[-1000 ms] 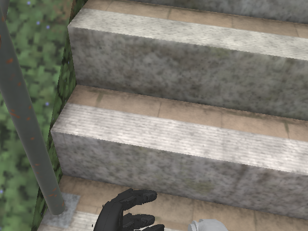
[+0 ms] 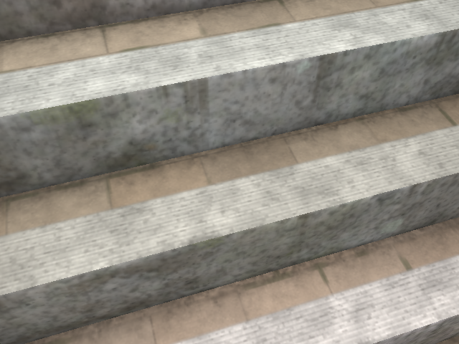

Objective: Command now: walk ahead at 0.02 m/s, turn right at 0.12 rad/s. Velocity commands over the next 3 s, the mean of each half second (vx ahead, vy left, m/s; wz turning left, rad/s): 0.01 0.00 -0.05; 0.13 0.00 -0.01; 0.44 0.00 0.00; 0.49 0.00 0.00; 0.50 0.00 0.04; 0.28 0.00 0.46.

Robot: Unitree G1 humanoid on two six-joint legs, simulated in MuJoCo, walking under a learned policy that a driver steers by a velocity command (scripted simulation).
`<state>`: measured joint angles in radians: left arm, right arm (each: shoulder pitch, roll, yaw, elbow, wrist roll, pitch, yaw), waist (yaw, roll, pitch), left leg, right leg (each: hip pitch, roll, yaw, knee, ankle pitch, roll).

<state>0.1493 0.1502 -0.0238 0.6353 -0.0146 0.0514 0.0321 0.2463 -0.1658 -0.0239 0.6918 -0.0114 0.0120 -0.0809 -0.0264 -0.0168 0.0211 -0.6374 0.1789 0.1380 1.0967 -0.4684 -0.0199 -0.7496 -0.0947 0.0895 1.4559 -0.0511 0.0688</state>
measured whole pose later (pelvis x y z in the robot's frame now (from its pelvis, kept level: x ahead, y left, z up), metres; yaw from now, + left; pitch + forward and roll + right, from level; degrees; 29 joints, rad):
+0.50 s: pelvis +0.01 -0.10 -0.05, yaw +2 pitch +3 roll +5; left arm 0.36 0.19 0.03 0.81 0.05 0.10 0.06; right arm 0.20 -0.04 0.02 0.79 -0.03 0.05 -0.07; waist -0.02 -0.04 -0.05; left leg -0.73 0.07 0.02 1.32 -0.64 -0.05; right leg -0.11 -0.08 -0.10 0.34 0.12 0.01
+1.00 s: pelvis +0.01 -0.05 -0.08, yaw -1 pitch +3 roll +3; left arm 0.39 0.19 0.01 0.97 0.02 0.09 0.04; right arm 0.18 -0.06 0.03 0.85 -0.01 -0.01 -0.07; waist -0.06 -0.05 -0.04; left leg -0.74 0.02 0.08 1.48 -0.89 0.05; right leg -0.23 -0.11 -0.11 0.61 -0.11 -0.08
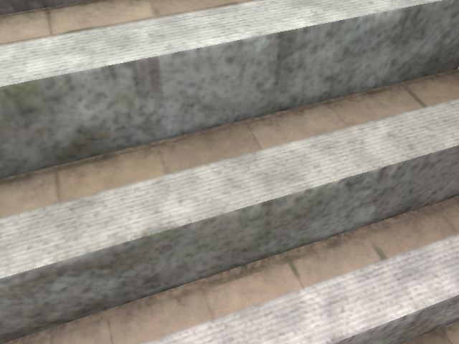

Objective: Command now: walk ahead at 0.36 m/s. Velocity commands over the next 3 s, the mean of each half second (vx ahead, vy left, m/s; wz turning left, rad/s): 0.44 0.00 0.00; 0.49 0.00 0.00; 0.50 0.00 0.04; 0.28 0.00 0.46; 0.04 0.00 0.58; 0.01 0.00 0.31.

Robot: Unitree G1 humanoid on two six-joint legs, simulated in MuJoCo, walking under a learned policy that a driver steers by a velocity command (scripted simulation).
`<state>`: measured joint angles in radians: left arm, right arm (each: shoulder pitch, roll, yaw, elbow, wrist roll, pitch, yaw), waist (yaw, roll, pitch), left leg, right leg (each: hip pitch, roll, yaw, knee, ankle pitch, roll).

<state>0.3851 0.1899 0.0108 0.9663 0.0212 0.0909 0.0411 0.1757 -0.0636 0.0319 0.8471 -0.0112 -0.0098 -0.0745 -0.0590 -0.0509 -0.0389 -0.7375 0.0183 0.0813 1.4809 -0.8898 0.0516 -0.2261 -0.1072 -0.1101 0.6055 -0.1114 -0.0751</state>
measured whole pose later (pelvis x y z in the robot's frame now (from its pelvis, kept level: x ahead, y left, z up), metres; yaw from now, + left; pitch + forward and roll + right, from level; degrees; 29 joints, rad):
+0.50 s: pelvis +0.10 -0.11 +0.09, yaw +3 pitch +2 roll -1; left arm 0.35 0.15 -0.03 0.67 0.04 -0.05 0.01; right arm 0.23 -0.19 -0.01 0.67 -0.03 -0.04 -0.03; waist 0.04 0.05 -0.13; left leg -0.75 -0.08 -0.17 1.93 -0.35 -0.02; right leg -0.45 0.03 -0.13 1.01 -0.62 -0.08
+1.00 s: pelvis +0.27 -0.15 +0.25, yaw +2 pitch +2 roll +7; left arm 0.47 0.19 -0.03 0.81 -0.01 -0.03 0.03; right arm 0.05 -0.13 0.04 0.57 -0.04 -0.07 0.01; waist -0.05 0.02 -0.07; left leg -0.69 -0.11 0.15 1.32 -0.77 0.15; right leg -0.42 0.08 0.17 1.41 -0.17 0.02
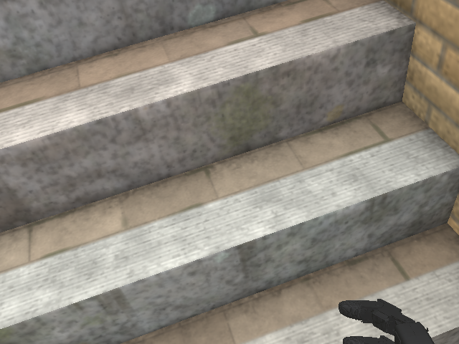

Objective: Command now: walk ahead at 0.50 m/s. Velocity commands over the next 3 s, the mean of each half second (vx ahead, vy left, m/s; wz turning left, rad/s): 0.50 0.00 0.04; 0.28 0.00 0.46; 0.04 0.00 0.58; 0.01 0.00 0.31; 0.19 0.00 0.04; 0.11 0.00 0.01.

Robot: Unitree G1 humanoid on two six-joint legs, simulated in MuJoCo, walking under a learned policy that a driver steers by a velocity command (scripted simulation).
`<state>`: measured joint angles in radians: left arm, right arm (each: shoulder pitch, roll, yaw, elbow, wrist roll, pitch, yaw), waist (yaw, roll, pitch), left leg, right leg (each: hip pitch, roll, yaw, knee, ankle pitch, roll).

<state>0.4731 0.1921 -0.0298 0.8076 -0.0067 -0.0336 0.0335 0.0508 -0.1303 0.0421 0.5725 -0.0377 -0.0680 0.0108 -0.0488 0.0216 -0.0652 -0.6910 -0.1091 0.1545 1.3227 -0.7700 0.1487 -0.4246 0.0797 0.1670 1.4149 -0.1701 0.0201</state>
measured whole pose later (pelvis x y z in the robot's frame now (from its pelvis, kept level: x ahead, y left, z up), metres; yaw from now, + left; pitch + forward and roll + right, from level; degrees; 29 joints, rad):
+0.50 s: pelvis +0.20 -0.13 +0.12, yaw +2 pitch +1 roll +0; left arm 0.60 0.13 -0.03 0.99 0.08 -0.03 0.00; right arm 0.06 -0.08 0.08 0.59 0.03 -0.10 0.03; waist 0.03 0.05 -0.13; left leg -1.23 -0.10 -0.16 2.52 -0.03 0.11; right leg -0.34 0.02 -0.08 0.68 -0.37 -0.05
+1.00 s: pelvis +0.36 -0.11 +0.32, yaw +19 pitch +1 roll -1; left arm 0.15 0.19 -0.02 0.63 0.01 -0.02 0.04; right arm 0.25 -0.17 0.03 0.89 -0.05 0.01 0.01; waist 0.07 0.01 -0.09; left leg -0.35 -0.02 0.02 0.80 -0.44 0.05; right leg -1.07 0.05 0.10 2.10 -0.15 0.04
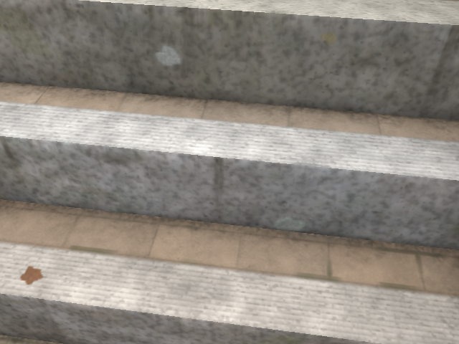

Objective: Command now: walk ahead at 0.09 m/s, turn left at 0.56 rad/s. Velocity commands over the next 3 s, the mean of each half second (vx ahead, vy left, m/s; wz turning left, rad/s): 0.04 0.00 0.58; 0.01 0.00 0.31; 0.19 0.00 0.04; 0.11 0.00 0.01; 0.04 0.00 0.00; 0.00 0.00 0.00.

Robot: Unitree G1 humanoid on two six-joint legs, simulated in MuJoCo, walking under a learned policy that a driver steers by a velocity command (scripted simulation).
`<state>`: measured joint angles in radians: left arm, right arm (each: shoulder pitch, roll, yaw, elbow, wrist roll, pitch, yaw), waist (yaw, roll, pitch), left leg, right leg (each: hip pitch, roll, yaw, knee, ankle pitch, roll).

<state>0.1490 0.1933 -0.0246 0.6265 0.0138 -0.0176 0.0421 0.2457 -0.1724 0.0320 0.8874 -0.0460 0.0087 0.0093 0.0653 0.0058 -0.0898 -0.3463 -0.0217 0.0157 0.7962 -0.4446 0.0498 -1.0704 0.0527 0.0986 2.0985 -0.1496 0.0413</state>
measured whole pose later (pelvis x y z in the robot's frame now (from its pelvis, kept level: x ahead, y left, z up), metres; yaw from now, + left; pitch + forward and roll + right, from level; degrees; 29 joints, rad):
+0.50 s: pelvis +0.05 -0.07 +0.02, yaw +16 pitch +1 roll +0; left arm 0.31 0.19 0.00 0.60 0.05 0.05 0.14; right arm 0.03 -0.15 0.01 0.58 0.01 0.06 -0.02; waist 0.08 0.05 0.08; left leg -1.02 0.02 -0.05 1.87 -0.21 -0.15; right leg -0.23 -0.02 -0.22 0.58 -0.38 -0.08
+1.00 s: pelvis +0.07 +0.03 +0.02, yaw +23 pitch +3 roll -2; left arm 0.18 0.20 0.03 0.78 0.01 0.06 0.02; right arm 0.14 -0.16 0.01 0.70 -0.03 0.00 0.00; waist 0.01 -0.02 -0.04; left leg -0.42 0.02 0.04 0.61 -0.25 0.04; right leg -0.49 -0.04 0.05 1.49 -0.44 0.09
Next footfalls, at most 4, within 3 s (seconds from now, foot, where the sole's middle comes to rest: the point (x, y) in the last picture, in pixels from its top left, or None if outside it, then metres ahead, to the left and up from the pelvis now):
0.18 right None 0.07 -0.14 -0.75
0.84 left None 0.11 0.15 -0.75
1.24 right None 0.08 -0.12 -0.74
1.56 left None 0.12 0.20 -0.74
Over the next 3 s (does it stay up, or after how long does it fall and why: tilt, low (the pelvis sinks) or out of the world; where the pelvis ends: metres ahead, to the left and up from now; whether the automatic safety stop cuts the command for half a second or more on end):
stays up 0.13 0.10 0.05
